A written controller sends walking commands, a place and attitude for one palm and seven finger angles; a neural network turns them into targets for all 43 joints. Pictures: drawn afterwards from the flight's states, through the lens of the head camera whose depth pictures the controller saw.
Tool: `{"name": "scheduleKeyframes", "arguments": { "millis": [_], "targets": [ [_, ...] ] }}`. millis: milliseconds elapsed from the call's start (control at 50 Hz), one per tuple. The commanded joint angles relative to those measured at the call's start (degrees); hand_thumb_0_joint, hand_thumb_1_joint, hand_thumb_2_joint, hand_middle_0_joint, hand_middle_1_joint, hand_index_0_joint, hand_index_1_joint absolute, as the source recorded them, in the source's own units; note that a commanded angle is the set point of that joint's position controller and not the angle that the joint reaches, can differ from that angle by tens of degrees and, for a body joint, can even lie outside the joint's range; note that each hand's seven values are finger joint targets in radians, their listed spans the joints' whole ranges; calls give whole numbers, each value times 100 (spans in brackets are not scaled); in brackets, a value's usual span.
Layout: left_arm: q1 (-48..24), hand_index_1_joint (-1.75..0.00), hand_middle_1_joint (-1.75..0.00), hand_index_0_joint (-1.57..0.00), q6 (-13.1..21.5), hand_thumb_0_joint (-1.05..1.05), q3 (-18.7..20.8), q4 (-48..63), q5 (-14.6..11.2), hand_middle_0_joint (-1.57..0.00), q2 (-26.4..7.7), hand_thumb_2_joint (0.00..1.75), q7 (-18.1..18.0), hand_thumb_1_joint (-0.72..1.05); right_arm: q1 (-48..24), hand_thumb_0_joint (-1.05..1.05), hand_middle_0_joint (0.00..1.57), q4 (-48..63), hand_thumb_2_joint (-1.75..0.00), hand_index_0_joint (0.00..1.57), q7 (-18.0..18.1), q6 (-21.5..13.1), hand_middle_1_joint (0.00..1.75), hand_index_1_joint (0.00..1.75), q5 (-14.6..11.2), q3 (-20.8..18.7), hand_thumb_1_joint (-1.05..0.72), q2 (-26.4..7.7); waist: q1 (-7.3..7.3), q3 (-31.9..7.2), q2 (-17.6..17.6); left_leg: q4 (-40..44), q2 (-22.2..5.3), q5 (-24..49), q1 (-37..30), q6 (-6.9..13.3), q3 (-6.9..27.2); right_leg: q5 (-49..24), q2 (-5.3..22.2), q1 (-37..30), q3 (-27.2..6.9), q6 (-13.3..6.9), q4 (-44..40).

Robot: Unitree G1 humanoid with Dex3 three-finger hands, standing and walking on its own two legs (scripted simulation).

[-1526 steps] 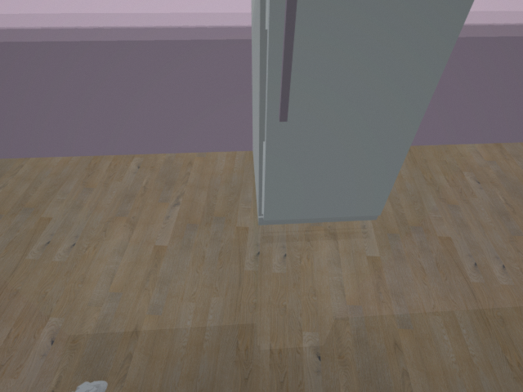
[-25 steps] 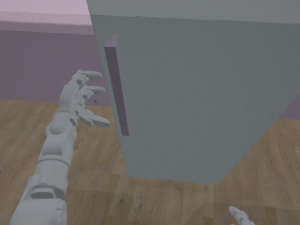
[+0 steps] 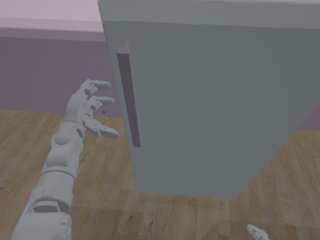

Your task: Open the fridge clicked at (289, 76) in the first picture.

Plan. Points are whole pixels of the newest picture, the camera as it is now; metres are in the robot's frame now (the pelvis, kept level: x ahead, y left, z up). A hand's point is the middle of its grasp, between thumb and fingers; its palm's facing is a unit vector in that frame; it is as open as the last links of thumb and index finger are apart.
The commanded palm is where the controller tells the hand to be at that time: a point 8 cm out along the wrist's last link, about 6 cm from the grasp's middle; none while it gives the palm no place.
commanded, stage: move the hooked fingers beside the handle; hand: left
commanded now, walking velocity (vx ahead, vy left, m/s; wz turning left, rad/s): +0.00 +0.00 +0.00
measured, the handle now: (133, 103) +0.46 +0.09 +0.09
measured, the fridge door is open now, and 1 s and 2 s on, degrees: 0 0 0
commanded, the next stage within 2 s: feel for the door with the fingertips in 0.12 s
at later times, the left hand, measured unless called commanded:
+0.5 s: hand (116, 112) +0.40 +0.12 +0.11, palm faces -0.08 -1.00 +0.01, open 14.0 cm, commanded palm +0.37 +0.18 +0.13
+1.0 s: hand (114, 109) +0.40 +0.13 +0.12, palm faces -0.06 -1.00 +0.00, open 14.0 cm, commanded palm +0.39 +0.18 +0.13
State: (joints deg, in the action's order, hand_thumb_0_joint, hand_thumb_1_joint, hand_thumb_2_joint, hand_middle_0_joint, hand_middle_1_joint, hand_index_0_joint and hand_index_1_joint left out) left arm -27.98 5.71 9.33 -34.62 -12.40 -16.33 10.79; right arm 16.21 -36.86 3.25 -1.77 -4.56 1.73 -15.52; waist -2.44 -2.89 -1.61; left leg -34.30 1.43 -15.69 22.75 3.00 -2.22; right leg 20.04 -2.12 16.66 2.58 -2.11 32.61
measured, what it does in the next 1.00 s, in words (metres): stands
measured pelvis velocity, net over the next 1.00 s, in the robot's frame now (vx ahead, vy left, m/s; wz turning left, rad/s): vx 0.00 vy -0.02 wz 0.01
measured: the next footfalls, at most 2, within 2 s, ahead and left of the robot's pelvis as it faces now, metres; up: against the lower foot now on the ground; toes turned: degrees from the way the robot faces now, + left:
none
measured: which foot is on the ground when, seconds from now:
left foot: down 0.00-1.00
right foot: down 0.00-1.00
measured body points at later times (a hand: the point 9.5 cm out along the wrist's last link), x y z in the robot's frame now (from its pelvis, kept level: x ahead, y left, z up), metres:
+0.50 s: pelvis +0.00 -0.01 +0.00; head +0.02 -0.01 +0.45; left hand +0.40 +0.18 +0.12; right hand +0.11 -0.26 -0.11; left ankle +0.02 +0.08 -0.73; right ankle -0.04 -0.10 -0.73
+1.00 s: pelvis +0.00 -0.02 +0.00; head +0.02 -0.02 +0.45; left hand +0.40 +0.18 +0.13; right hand +0.12 -0.27 -0.11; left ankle +0.02 +0.08 -0.73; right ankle -0.04 -0.10 -0.73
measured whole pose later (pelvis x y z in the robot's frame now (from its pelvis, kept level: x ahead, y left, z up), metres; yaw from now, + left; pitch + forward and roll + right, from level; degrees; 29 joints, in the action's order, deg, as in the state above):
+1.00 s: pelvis +0.00 -0.02 +0.00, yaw +0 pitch +4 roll +0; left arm -29.9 6.3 8.4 -36.2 -12.1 -14.8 9.0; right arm 15.3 -36.8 2.8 -0.6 -4.4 1.5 -15.8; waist -2.5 -2.9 -1.5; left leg -34.5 0.8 -15.7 23.0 1.9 -1.4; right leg 20.4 -2.8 16.9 3.3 -3.2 33.0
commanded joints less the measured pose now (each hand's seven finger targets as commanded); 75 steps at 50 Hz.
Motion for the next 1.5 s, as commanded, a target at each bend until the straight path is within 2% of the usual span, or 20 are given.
{"name": "scheduleKeyframes", "arguments": {
  "millis": [0, 100, 200, 340, 420, 460, 520, 680, 720, 760, 900, 960, 1020, 1060, 1140, 1260, 1280, 1320, 1380, 1480],
  "targets": [
    [-2263, -120, -120, -30, 266, 0, 612, 1033, -70, -30, -1288, 30, -127, -50, -147, 0, 20, 744, -90, 20, 38, -204, 30, 30, 13, -299, -90, -785, 24, -1463, 269, 295, -155, 1233, -1461, -23, 470, -1618, 93, 402, -171, 71, -461],
    [-2522, -120, -120, -30, 636, 0, 586, 1498, 55, -30, -1354, 30, -208, -50, -202, 0, 20, 824, -90, 20, 7, -218, 30, 30, 50, -260, -90, -718, 44, -1820, -205, 215, -174, 1641, -1801, -55, 481, -1875, 87, 335, -201, 44, -320],
    [-2542, -120, -120, -30, 549, 0, 277, 1051, -27, -30, -1036, 30, -15, -50, -188, 0, 20, 755, -90, 20, 16, -207, 30, 30, 2, -274, -90, -742, -118, -1494, 17, 203, -183, 1402, -1674, -39, 469, -1767, 68, 511, -193, 74, -416],
    [-2371, -120, -120, -30, 302, 0, -69, 1270, -132, -30, -470, 30, -53, -50, -177, 0, 20, 791, -90, 20, -36, -247, 30, 30, -3, -315, -90, -725, -75, -1646, 133, 155, -168, 1549, -1777, -46, 523, -1847, 72, 580, -104, 78, -377],
    [-2411, -120, -120, -30, 422, 0, 286, 1505, -45, -30, -837, 30, -345, -50, -176, 0, 20, 780, -90, 20, -46, -235, 30, 30, 38, -306, -90, -722, -6, -1690, 365, 178, -152, 1540, -1611, -16, 461, -1957, 76, 352, -163, 101, -361],
    [-2623, -120, -120, -30, 516, 0, 206, 1690, 44, -30, -796, 30, -483, -50, -183, 0, 20, 768, -90, 20, -52, -230, 30, 30, 69, -299, -90, -689, -29, -1668, 319, 164, -147, 1553, -1585, -6, 433, -1987, 108, 273, -178, 103, -345],
    [-2124, -120, -120, -30, 566, 0, 414, 1820, 129, -30, -934, 30, -596, -50, -224, 0, 20, 811, -90, 20, -91, -238, 30, 30, 91, -296, -90, -651, 129, -1887, 37, 144, -127, 1792, -1670, -22, 358, -2309, 99, 85, -226, 91, -284],
    [-2184, -120, -120, -30, 222, 0, 357, 1346, 28, -30, -958, 30, -373, -50, -290, 0, 20, 844, -90, 20, -36, -98, 30, 30, 4, -284, -90, -694, -23, -1327, 234, 197, -89, 1327, -1263, 21, 232, -2361, 127, 66, -316, 168, -495],
    [-2161, -120, -120, -30, 228, 0, 436, 1465, -45, -30, -1017, 30, -294, -50, -296, 0, 20, 858, -90, 20, -5, -88, 30, 30, 0, -299, -90, -693, 7, -1543, 206, 187, -63, 1398, -1328, 28, 215, -2500, 141, -58, -347, 173, -483],
    [-2336, -120, -120, -30, 292, 0, 200, 1552, -99, -30, -767, 30, -228, -50, -270, 0, 20, 860, -90, 20, 12, -95, 30, 30, 18, -294, -90, -682, -65, -1634, 261, 160, -62, 1544, -1422, 36, 243, -2629, 161, -113, -301, 168, -450],
    [-2541, -120, -120, -30, 439, 0, 30, 1225, -55, -30, -655, 30, -171, -50, -203, 0, 20, 710, -90, 20, -23, -119, 30, 30, 0, -320, -90, -703, -146, -1587, 137, 83, -62, 1497, -1565, 28, 331, -2314, 114, 334, -269, 155, -422],
    [-2886, -120, -120, -30, 423, 0, 344, 873, -25, -30, -1051, 30, -282, -50, -148, 0, 20, 615, -90, 20, 9, -70, 30, 30, 19, -319, -90, -752, -155, -1394, 398, 131, -62, 1177, -1255, 35, 351, -1995, 156, 273, -279, 160, -473],
    [-3051, -120, -120, -30, 496, 0, 437, 862, 15, -30, -1109, 30, -352, -50, -170, 0, 20, 665, -90, 20, -8, -85, 30, 30, 26, -295, -90, -713, -83, -1648, 137, 119, -41, 1209, -1345, 37, 315, -2054, 148, 263, -337, 158, -435],
    [-3150, -120, -120, -30, 592, 0, 527, 709, 43, -30, -1262, 30, -388, -50, -92, 0, 20, 635, -90, 20, -1, -57, 30, 30, 59, -280, -90, -735, -94, -1651, 304, 131, -54, 1247, -1232, 36, 342, -2054, 161, 116, -307, 139, -396],
    [-3297, -120, -120, -30, 723, 0, 446, 428, 103, -30, -1207, 30, -324, -50, -46, 0, 20, 629, -90, 20, -27, -73, 30, 30, 46, -276, -90, -726, -115, -1721, -2, 94, -63, 1241, -1295, 8, 333, -1992, 119, 289, -325, 117, -346],
    [-3671, -120, -120, -30, 783, 0, 361, 206, 25, -30, -1071, 30, -274, -50, 114, 0, 20, 550, -90, 20, -19, -82, 30, 30, 52, -319, -90, -765, -246, -1725, 245, 60, -87, 1227, -1301, 29, 392, -1883, 98, 408, -269, 135, -354],
    [-3530, -120, -120, -30, 789, 0, 521, 176, 46, -30, -1224, 30, -275, -50, 126, 0, 20, 540, -90, 20, -25, -84, 30, 30, 42, -337, -90, -782, -193, -1799, 273, 63, -103, 1268, -1350, 28, 376, -1939, 75, 426, -295, 144, -357],
    [-3381, -120, -120, -30, 792, 0, 332, 290, 11, -30, -944, 30, -256, -50, 105, 0, 20, 579, -90, 20, -51, -107, 30, 30, 39, -335, -90, -745, -147, -1869, 59, 63, -93, 1343, -1472, 7, 380, -1955, 67, 460, -257, 118, -336],
    [-3207, -120, -120, -30, 808, 0, 532, 324, 1, -30, -1144, 30, -282, -50, 120, 0, 20, 588, -90, 20, -61, -106, 30, 30, 46, -351, -90, -782, -104, -1797, 267, 92, -113, 1332, -1393, 18, 389, -1928, 53, 397, -241, 121, -347],
    [-2768, -120, -120, -30, 834, 0, 474, 746, 35, -30, -1063, 30, -309, -50, 55, 0, 20, 700, -90, 20, -92, -123, 30, 30, 52, -359, -90, -754, 2, -1826, 158, 111, -125, 1503, -1482, 8, 368, -2070, 44, 306, -228, 104, -320]
  ]
}}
